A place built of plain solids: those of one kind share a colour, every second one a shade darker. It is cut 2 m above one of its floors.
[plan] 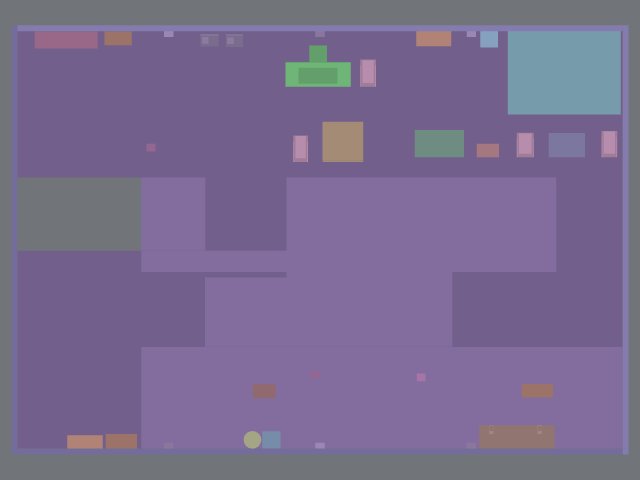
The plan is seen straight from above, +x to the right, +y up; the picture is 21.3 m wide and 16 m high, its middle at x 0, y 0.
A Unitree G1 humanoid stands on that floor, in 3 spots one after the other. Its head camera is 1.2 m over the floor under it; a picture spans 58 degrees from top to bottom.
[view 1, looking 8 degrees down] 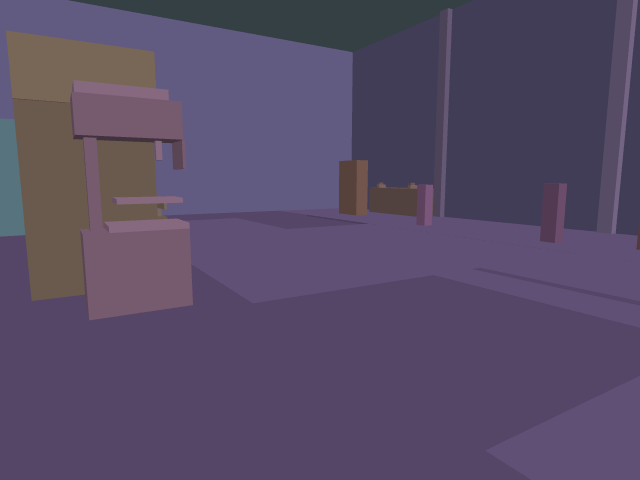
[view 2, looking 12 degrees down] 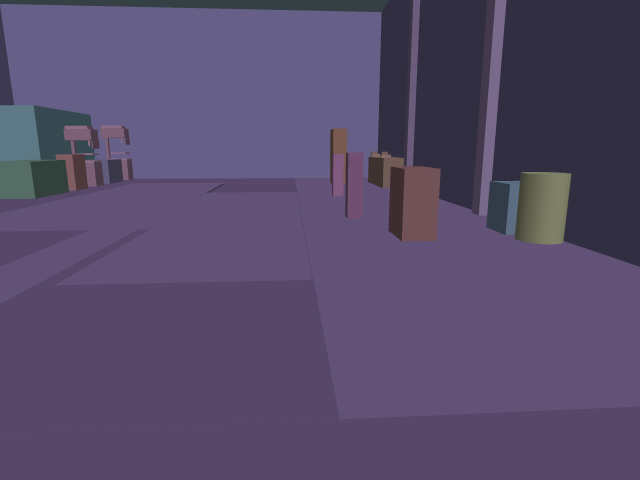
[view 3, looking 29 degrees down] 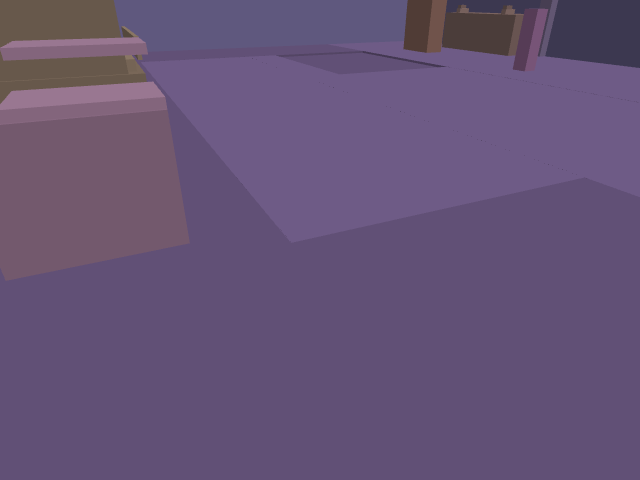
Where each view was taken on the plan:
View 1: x -4.97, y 3.63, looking -31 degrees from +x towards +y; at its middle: floor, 8.63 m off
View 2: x -7.69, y -3.35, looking -4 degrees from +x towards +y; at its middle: floor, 5.77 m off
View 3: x -3.12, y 2.84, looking -25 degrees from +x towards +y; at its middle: floor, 2.48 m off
